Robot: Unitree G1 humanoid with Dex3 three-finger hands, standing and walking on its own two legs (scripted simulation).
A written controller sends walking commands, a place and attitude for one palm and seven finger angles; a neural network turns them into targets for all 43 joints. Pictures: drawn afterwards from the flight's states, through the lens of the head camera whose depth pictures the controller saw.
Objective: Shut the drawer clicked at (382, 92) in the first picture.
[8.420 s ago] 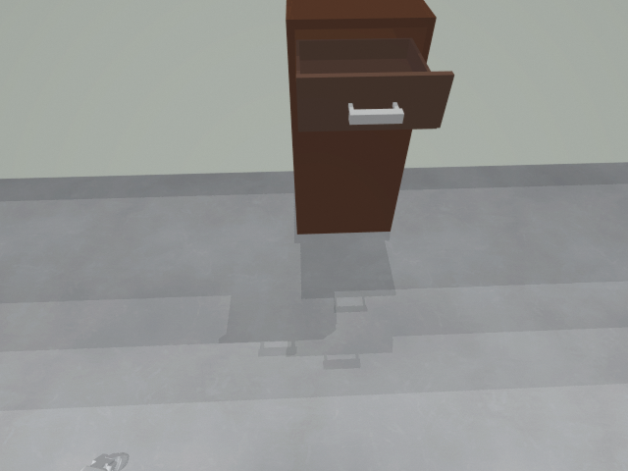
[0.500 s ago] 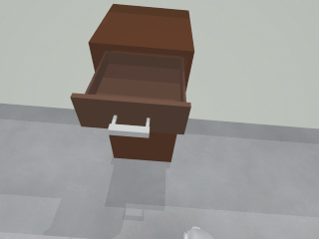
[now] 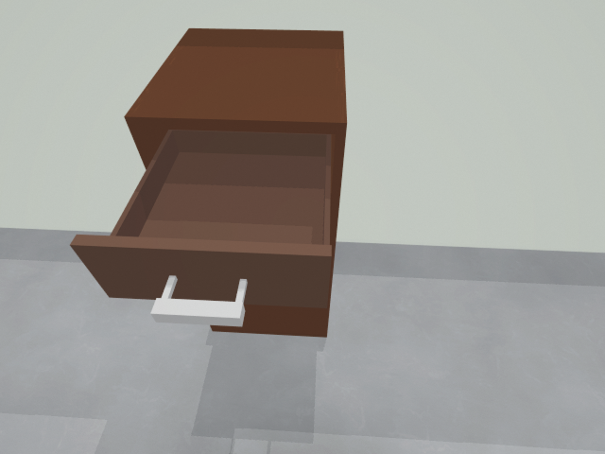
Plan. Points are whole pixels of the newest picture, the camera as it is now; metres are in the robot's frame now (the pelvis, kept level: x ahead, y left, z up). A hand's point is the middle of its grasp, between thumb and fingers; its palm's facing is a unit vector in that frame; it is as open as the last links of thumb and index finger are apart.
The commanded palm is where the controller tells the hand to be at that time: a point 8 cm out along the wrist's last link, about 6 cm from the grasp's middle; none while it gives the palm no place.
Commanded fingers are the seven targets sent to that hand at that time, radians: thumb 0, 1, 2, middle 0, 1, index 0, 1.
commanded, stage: come to a stop and stand still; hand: left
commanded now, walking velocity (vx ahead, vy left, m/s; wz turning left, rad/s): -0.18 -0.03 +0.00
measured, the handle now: (203, 298) +0.32 +0.18 +0.01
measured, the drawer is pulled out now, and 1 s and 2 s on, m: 0.29 0.29 0.29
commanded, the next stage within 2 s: look again from close up in 1.64 s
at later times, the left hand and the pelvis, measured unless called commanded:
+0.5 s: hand out of the picture -0.03 +0.17 -0.17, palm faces +0.04 -0.96 -0.27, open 7.4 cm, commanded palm none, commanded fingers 0.00 0.90 0.90 -0.20 -0.30 -0.20 -0.30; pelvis -0.03 -0.02 +0.00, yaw +0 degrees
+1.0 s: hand out of the picture +0.00 +0.19 -0.17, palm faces -0.01 -0.98 -0.21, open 7.3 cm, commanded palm none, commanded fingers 0.00 0.90 0.90 -0.20 -0.30 -0.20 -0.30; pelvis -0.04 +0.01 +0.01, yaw -1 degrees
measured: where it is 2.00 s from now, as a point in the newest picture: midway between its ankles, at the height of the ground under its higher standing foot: outside the picture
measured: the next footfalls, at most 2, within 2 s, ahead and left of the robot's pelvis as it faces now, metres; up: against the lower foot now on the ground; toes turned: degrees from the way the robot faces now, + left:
left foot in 0.02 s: +0.09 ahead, +0.13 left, +0.00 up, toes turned +5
left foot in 0.56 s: +0.00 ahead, +0.10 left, +0.00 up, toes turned +3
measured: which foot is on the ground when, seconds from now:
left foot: up 0.00-0.00, down 0.02-0.34, up 0.36-0.54, down 0.56-1.00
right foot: down 0.00-1.00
